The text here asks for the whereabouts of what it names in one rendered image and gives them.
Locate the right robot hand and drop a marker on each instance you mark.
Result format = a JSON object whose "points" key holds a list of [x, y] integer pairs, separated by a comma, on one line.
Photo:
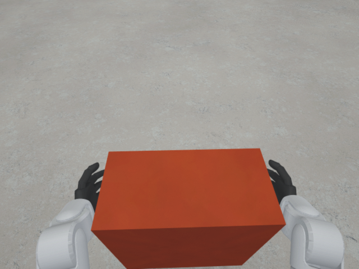
{"points": [[283, 183]]}

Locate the carton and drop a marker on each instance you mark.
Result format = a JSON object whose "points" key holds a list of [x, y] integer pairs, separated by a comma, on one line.
{"points": [[186, 208]]}

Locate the left robot forearm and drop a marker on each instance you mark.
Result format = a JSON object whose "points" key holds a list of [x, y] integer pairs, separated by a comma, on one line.
{"points": [[64, 244]]}

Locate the right robot forearm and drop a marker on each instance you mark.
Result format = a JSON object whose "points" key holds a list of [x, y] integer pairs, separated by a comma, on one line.
{"points": [[315, 243]]}

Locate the left robot hand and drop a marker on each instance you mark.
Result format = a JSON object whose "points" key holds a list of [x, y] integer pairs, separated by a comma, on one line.
{"points": [[87, 187]]}

